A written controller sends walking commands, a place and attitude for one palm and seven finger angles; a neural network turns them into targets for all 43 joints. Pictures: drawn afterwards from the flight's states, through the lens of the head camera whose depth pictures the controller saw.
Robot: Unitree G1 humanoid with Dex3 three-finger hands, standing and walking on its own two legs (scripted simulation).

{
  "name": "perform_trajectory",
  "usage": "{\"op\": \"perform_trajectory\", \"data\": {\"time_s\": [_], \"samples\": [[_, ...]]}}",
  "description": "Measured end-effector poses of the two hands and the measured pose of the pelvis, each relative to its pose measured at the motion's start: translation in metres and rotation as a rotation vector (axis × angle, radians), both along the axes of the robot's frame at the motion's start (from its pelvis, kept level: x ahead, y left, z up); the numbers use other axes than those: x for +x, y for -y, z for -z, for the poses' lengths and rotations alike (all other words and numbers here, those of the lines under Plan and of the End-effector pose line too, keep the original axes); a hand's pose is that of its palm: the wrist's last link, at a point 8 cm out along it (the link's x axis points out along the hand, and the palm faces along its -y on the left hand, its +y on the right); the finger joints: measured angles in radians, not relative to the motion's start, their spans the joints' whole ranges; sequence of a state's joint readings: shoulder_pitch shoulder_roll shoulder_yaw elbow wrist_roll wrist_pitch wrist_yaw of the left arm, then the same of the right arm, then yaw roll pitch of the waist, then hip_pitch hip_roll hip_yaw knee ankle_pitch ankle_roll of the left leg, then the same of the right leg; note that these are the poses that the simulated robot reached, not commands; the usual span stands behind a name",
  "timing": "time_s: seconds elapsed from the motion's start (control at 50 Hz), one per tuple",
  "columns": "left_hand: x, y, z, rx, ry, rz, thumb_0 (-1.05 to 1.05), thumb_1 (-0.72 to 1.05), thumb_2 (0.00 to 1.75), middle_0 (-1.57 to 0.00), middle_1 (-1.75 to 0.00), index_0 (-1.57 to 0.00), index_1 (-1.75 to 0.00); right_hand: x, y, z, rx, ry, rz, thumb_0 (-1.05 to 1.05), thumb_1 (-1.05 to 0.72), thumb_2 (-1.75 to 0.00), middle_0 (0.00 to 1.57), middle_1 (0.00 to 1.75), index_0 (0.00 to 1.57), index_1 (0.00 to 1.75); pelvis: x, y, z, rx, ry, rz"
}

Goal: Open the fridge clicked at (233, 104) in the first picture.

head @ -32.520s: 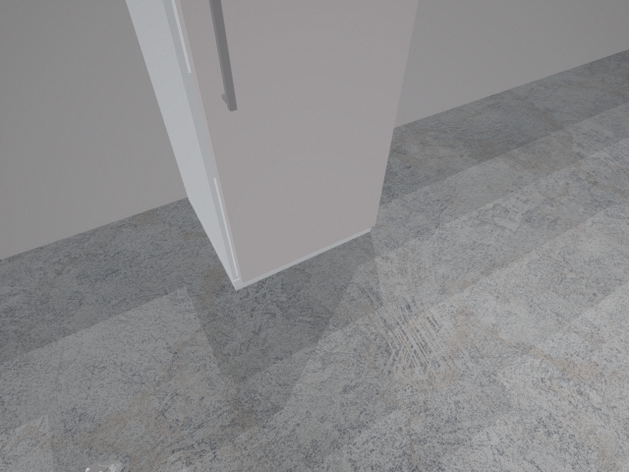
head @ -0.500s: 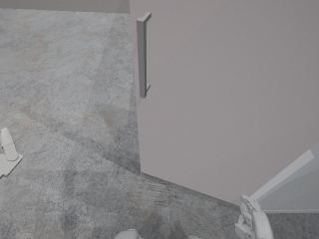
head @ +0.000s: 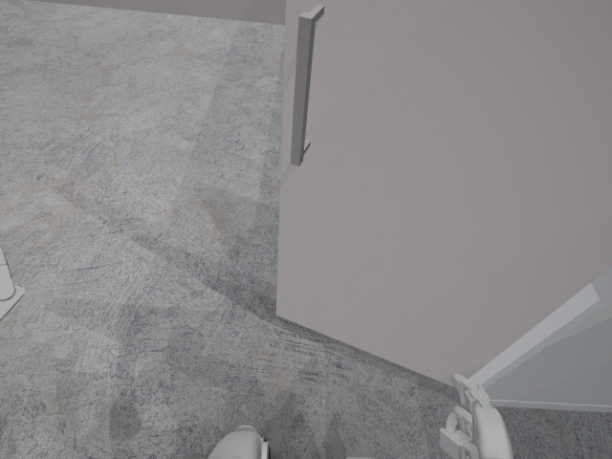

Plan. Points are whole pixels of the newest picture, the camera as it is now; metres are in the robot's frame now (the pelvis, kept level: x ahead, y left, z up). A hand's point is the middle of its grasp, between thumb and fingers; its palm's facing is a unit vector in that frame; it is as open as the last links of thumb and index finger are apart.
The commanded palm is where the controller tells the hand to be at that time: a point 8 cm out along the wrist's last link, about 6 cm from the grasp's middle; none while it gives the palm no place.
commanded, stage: step back with the hand held close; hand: left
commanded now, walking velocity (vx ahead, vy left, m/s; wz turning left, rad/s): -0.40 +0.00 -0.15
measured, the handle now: (306, 94) +0.58 +0.05 +0.17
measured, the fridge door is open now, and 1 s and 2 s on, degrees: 70 70 70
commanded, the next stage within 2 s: stop stepping back and stand still in 0.26 s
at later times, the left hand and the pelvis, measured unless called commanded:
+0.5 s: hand out of the picture +0.12 +0.25 +0.18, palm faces +0.21 -0.83 -0.52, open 7.4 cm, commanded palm +0.07 +0.29 +0.20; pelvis -0.12 +0.02 +0.02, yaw -9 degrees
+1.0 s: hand out of the picture +0.05 +0.27 +0.20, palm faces +0.35 -0.83 -0.42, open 7.5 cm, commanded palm +0.00 +0.32 +0.20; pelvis -0.18 +0.04 +0.02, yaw -8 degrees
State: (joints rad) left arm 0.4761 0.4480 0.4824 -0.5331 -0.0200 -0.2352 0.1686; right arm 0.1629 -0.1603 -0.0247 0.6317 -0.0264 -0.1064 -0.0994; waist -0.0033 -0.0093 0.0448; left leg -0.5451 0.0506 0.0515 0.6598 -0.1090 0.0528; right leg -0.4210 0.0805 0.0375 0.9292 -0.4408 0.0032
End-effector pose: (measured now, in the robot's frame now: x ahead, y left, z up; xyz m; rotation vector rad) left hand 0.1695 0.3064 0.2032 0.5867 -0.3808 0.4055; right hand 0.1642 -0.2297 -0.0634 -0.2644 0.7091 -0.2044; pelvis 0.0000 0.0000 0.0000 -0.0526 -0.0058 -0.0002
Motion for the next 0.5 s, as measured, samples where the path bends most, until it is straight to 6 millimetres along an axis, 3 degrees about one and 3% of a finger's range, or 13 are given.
{"op": "perform_trajectory", "data": {"time_s": [0.12, 0.22, 0.32, 0.38, 0.5], "samples": [[-0.022, 0.012, 0.001, -0.084, -0.048, -0.012, 0.02, 0.88, 0.9, -0.21, -0.3, -0.21, -0.3, -0.017, -0.005, -0.005, 0.035, -0.022, -0.038, 0.01, -0.9, -0.9, 0.21, 0.3, 0.21, 0.3, -0.02, 0.003, -0.013, 0.031, -0.036, 0.082], [-0.012, 0.018, -0.003, -0.116, -0.087, 0.059, 0.02, 0.88, 0.9, -0.21, -0.3, -0.21, -0.3, -0.037, -0.006, -0.026, 0.009, -0.044, -0.001, 0.01, -0.9, -0.9, 0.21, 0.3, 0.21, 0.3, -0.036, -0.005, -0.031, 0.081, -0.041, 0.116], [-0.009, 0.015, -0.004, -0.026, -0.112, 0.183, 0.02, 0.88, 0.9, -0.21, -0.3, -0.21, -0.3, -0.06, 0.002, -0.036, -0.009, 0.035, 0.099, 0.01, -0.9, -0.9, 0.21, 0.3, 0.21, 0.3, -0.062, -0.021, -0.023, 0.06, -0.05, 0.13], [-0.025, 0.012, 0.001, -0.011, -0.183, 0.202, 0.01, 0.88, 0.89, -0.21, -0.3, -0.21, -0.3, -0.086, 0.004, -0.041, -0.013, 0.047, 0.117, 0.01, -0.9, -0.9, 0.21, 0.3, 0.21, 0.3, -0.081, -0.023, -0.025, 0.057, -0.048, 0.154], [-0.082, 0.018, 0.002, -0.008, -0.231, 0.185, 0.02, 0.88, 0.89, -0.21, -0.3, -0.21, -0.3, -0.151, 0.008, -0.033, -0.003, 0.03, 0.123, 0.01, -0.9, -0.9, 0.21, 0.3, 0.21, 0.3, -0.117, -0.019, -0.024, 0.045, -0.038, 0.166]]}}
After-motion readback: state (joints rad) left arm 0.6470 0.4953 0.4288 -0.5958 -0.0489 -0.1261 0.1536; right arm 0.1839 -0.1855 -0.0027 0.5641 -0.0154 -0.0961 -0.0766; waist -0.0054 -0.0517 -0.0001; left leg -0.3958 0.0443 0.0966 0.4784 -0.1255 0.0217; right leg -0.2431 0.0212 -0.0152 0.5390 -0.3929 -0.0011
